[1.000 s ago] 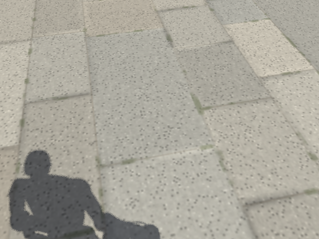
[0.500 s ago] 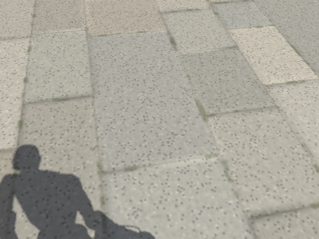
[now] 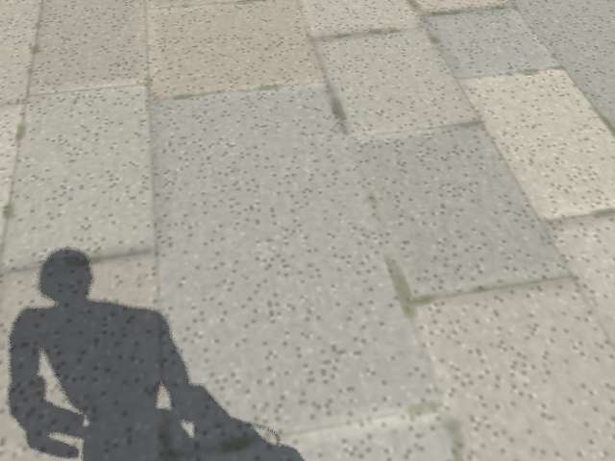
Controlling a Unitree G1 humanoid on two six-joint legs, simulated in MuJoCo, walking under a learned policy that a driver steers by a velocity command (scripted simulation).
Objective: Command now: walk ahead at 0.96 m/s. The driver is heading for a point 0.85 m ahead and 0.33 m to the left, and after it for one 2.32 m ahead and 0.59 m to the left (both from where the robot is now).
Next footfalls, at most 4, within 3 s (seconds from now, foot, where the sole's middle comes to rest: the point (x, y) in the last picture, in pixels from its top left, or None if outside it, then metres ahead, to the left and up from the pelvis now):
0.34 left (276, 424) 0.55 0.07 -0.76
0.82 right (299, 323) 0.79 0.02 -0.76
1.32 left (267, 418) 0.56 0.09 -0.76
1.76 right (115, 311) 0.83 0.47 -0.76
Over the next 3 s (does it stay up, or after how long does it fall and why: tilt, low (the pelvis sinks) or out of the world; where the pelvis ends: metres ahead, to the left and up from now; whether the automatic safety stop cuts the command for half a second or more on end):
stays up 0.77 0.52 0.02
